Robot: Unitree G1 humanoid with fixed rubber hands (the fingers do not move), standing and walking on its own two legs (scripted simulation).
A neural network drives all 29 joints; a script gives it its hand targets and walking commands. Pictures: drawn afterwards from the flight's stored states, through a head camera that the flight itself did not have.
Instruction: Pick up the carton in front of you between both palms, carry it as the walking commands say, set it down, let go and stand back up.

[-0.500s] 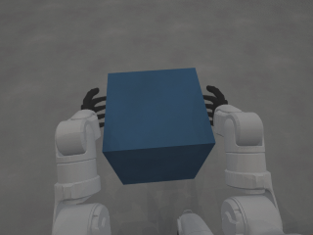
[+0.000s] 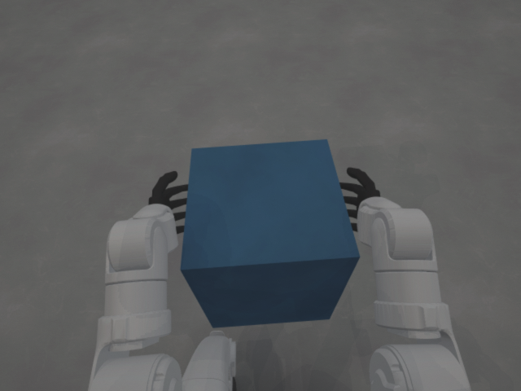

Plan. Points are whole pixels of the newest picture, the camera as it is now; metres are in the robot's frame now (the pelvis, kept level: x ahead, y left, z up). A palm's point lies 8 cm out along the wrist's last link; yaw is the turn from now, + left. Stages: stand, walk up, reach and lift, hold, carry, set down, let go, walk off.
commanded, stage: carry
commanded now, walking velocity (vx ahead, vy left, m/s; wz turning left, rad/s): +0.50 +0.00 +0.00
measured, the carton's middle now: (265, 240) +0.35 +0.02 -0.02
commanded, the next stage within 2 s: none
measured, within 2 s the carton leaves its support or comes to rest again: neither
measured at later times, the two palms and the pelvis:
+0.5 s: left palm (204, 44) +0.67 +0.14 +0.13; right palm (373, 48) +0.64 -0.16 +0.13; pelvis +0.33 +0.01 +0.02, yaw -2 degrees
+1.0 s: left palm out of the picture +0.89 +0.11 +0.10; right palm out of the picture +0.89 -0.19 +0.09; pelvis +0.64 -0.05 +0.02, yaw +1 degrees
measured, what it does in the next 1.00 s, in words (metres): walks ahead: left foot, then right foot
